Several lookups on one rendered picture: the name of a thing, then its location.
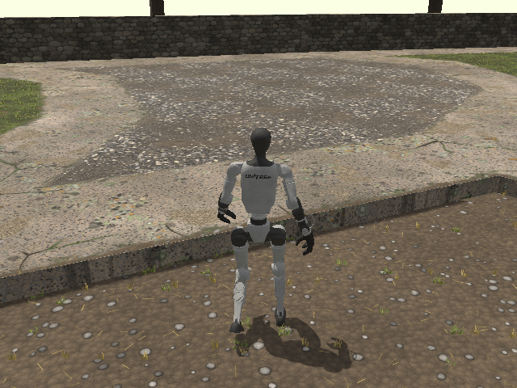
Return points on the robot left hand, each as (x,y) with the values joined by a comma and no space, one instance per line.
(224,219)

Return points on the left robot forearm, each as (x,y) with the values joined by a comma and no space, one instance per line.
(222,208)

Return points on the robot left upper arm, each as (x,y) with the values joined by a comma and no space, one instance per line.
(230,180)

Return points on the robot right upper arm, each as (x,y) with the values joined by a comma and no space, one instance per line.
(289,185)

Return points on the robot right hand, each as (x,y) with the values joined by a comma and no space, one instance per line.
(309,242)

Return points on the right robot forearm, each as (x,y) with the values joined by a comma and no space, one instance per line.
(301,219)

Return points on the robot head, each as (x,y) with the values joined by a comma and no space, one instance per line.
(261,139)

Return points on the left robot shin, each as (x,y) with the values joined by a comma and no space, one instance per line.
(239,297)

